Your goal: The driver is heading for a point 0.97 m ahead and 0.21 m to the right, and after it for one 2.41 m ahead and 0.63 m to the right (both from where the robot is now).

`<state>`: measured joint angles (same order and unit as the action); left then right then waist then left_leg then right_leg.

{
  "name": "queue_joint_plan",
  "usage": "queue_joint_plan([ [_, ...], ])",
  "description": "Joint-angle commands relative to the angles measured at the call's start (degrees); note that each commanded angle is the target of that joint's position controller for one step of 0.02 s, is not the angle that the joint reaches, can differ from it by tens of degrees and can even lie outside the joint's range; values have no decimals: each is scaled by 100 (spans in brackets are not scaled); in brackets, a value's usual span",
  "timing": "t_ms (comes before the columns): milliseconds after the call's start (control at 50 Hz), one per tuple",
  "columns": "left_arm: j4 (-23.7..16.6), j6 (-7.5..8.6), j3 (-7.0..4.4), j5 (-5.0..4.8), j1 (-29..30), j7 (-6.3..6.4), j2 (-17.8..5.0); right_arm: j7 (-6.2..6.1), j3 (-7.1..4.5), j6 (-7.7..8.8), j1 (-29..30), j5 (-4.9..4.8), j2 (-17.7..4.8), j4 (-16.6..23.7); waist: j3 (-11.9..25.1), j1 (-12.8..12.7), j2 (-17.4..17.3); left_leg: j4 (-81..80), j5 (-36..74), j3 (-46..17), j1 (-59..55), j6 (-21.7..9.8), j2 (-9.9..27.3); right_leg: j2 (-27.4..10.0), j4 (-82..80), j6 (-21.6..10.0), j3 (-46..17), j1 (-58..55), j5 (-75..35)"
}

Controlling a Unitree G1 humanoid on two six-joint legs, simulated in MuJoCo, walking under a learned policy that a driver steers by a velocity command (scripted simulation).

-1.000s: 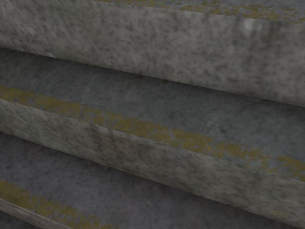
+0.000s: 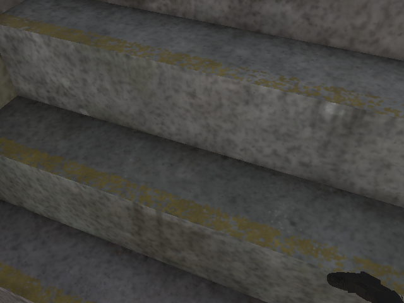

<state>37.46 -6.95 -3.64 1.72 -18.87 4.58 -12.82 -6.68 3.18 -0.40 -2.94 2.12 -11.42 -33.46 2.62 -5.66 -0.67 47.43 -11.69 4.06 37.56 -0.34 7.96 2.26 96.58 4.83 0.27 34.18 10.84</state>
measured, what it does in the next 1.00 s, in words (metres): goes down: right foot 0.24 m lower, then left foot 0.24 m higher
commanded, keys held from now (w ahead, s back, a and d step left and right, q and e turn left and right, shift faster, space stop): e+shift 0.08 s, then w+e+shift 0.22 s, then w+shift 0.70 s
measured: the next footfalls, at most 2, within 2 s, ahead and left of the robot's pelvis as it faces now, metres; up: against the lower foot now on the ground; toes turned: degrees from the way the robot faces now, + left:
right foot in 0.18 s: -0.19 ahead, -0.10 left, -0.24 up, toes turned -3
left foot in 0.40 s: +0.07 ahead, +0.10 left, +0.00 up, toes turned -13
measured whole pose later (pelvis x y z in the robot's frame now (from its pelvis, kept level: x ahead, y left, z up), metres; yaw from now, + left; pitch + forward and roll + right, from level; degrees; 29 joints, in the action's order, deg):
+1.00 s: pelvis -0.05 -0.14 -0.10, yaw -11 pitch +9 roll +5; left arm 63.7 7.0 -3.3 0.1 -41.6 5.3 -11.5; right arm 2.0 1.8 4.4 27.6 2.4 -6.1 -26.7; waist -6.0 -12.6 6.6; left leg 74.1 -54.5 13.0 42.3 2.9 4.5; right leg 4.1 69.1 4.2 -7.7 25.8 3.8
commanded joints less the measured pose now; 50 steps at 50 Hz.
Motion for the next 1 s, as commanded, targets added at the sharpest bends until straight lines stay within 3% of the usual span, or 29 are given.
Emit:
queue_joint_plan([
  [20,-197,-117,-156,81,-1676,-167,-162,121,-438,378,1609,57,-690,783,-272,-907,-739,-1271,-2433,-581,577,-389,996,-531,-3228,-808,-60,-954,-128],
  [60,-115,-93,-74,248,-1411,-129,84,136,-418,211,1468,-39,-81,920,-341,-568,-216,484,-1882,-377,346,-391,910,-978,-5691,-1379,-64,-1196,-711],
  [100,684,39,191,93,-751,-282,188,536,-168,220,1866,-487,508,1444,-270,247,481,1884,-1593,456,-460,-80,521,-864,-7387,-1237,721,-752,-3748],
  [140,795,297,284,-193,-6,-376,233,666,-272,120,534,-439,523,1155,163,1044,801,3934,-1049,733,-1039,-10,143,-955,-9365,-1184,708,-882,-3370],
  [180,863,544,349,91,455,-552,-278,718,-305,52,577,-368,922,1512,86,1614,1440,7920,-1968,384,1738,-56,222,-1111,-7710,-652,-345,-1777,-5124],
  [220,1437,781,-71,-231,-1889,-557,-830,918,114,440,2092,-286,1152,1907,-402,68,1561,9258,-2345,980,4992,621,-57,-1588,-6867,-1432,-1781,-3601,-7856],
  [240,1708,665,-7,-318,-2956,-382,-372,899,373,709,3710,-87,1569,2312,-804,-762,1235,8705,-2899,643,6162,833,50,-1607,-7026,-1656,-2301,-4406,-6948],
  [280,1216,935,-202,-106,-2649,-69,-674,747,291,737,4670,-279,1257,2687,-792,-1165,1318,6445,-2144,-1376,6078,960,525,-3234,-8486,-2560,-6317,-4147,-1593],
  [300,1011,967,-118,-39,-2522,19,-373,697,216,566,4664,-328,1091,2539,-436,-1306,605,6142,-2448,-698,4995,1005,57,-2928,-9286,-2623,-6366,-3615,265],
  [340,740,1161,-318,-52,-2030,5,-471,772,-197,325,4016,-122,237,2120,-1029,-1283,670,5694,-2354,312,4934,118,-291,-1916,-9144,-2354,-4355,-4093,-1791],
  [380,838,1153,-318,-32,-1288,15,-256,725,-37,118,2849,-162,791,1773,-284,-321,822,3779,-4147,559,1889,-682,-810,-1260,-9036,-2114,-2130,-2984,-4622],
  [420,818,1392,-349,-240,-646,-217,-612,484,-333,11,490,-243,347,1081,1370,966,1146,2861,-2912,328,-1677,-809,-1142,-1037,-7605,-2084,-1457,-2084,-9374],
  [480,648,1716,-499,-229,815,-730,-1137,266,-721,-185,-1844,-35,-387,-142,2199,2168,490,1679,-2850,323,-4350,-747,-1258,-4,-5398,-1453,-587,191,-7952],
  [500,344,1627,-432,-185,1414,-695,-710,207,-729,-166,-1141,-106,-375,-385,1815,1773,-1167,834,-2134,-989,-3799,-1057,-754,479,-3272,-1364,-578,1041,-3940],
  [520,-192,1492,-169,7,1768,-600,68,191,-636,-153,-179,41,-51,-250,1413,1243,-1592,301,-2103,-2917,-1996,-1621,169,740,155,-1137,-1026,1463,-1202],
  [560,-1201,1224,232,131,2328,-421,694,149,-433,25,1142,176,694,-259,101,330,-275,354,-2280,-3643,945,-1501,850,43,1983,-1159,-2124,1729,286],
  [600,-799,1016,235,145,629,-356,497,162,-364,335,1848,362,590,-398,-41,-763,490,397,-2213,-2818,2094,-1332,936,66,2772,-993,-1431,1089,-346],
  [680,-367,728,125,-22,-366,-144,-165,430,-395,793,2197,338,-130,-541,68,-1294,739,725,-2316,-1593,2170,-1106,763,156,2057,-562,-226,508,-1141],
  [760,284,1065,410,-202,-1010,-418,-103,331,-257,577,2098,284,251,-304,-326,-1299,1256,3539,-1570,733,2093,-679,-626,-597,-7409,-1415,653,-1907,-1768],
  [780,876,1471,461,-336,-1869,-417,256,414,-142,373,2823,253,347,92,-745,-1714,1531,5514,-2332,1305,1540,-657,-1125,-385,-9448,-1561,95,-1666,-2910],
  [800,1174,1582,541,-228,-1104,-567,411,259,-165,301,1587,254,672,260,-861,-598,1451,7074,-3195,742,1193,-873,-1456,-769,-10393,-1630,746,-2133,-3707],
  [840,2242,1911,607,-228,-3123,-553,408,525,44,514,3552,-47,868,866,391,-1612,237,7103,-2538,1518,-936,-919,-926,-734,-11142,-610,1129,-2559,-7167],
  [880,3410,1660,338,451,-4992,-221,-50,638,235,969,4858,344,1163,2072,279,-1591,2166,7670,-4424,1862,3966,-467,-1401,-862,-7556,-17,-337,-6431,-14676],
  [900,3144,1690,309,599,-4146,-109,216,771,317,989,4440,230,1073,2131,668,-901,1741,5633,-5343,1661,2806,-503,-1716,-633,-6975,153,-92,-5676,-16254],
  [920,2611,1774,242,646,-2690,-20,388,992,240,1030,3614,419,636,1793,1364,-462,699,2321,-4727,1332,-972,-482,-1932,-91,-7111,937,65,-2898,-14634],
  [940,1823,1746,68,53,-1164,198,71,1169,86,874,1527,234,391,979,1888,311,-544,-428,-2043,-628,-5654,-650,-886,-506,-6312,934,-1383,605,-11243],
  [960,1449,1748,-237,-378,141,379,-1083,953,-360,268,-25,-350,43,456,2443,1979,-2197,-2142,-68,-2799,-5991,-1635,600,-172,-2238,40,-2104,1111,-2135],
  [980,730,1781,-105,-256,505,90,-922,829,-696,133,-407,-233,-347,-164,3576,1299,-2321,1116,3947,-1694,-7298,-1476,1482,283,1433,-178,-1436,2350,819],
  [1000,406,1813,-111,-539,-109,171,-872,787,-643,144,90,130,-352,0,4141,714,-2098,1065,4998,-2112,-7988,-1523,2636,424,3331,-343,-1438,4013,2170],
])
Keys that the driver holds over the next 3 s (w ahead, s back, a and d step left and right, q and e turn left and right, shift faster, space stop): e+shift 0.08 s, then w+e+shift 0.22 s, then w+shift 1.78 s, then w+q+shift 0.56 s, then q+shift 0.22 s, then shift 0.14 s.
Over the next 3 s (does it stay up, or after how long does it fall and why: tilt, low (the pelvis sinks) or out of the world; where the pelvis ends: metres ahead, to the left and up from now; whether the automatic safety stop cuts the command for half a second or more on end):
stays up -0.07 -0.28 -0.03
